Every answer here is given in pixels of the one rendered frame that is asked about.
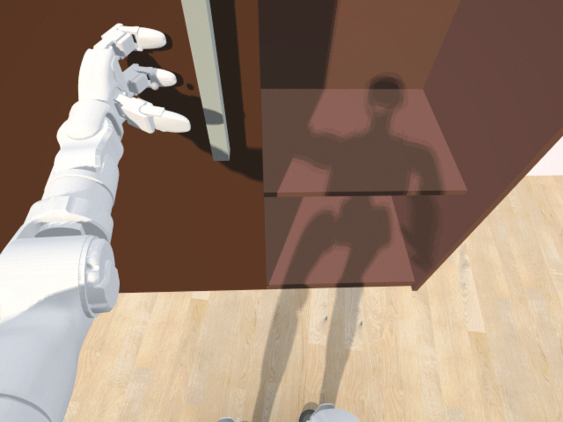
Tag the handle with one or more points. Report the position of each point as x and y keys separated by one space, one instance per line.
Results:
x=201 y=37

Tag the right robot shin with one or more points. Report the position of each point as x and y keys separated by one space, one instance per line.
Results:
x=323 y=407

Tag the left robot hand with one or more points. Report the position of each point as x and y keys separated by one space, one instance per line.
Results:
x=101 y=78

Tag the left robot upper arm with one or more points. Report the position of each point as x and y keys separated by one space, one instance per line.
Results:
x=51 y=289

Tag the robot left forearm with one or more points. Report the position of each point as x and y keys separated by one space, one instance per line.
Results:
x=80 y=191

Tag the wardrobe door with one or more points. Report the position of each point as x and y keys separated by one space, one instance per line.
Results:
x=181 y=221

